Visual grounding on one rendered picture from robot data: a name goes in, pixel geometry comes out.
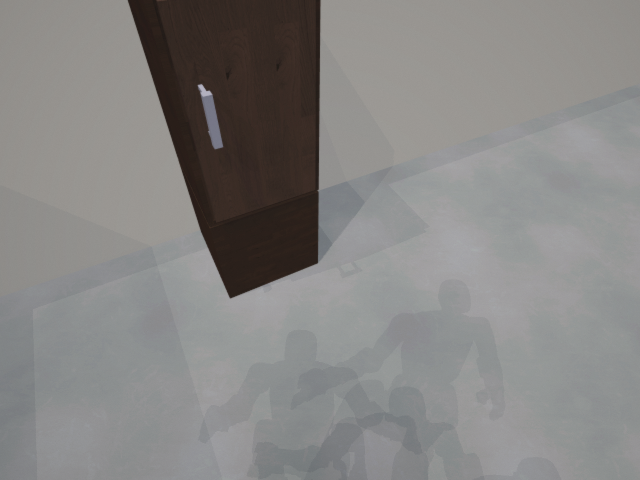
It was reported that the handle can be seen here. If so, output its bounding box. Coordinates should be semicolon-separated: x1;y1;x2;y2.
198;84;223;149

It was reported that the cupboard door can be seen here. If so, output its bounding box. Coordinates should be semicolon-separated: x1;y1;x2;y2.
156;0;316;223

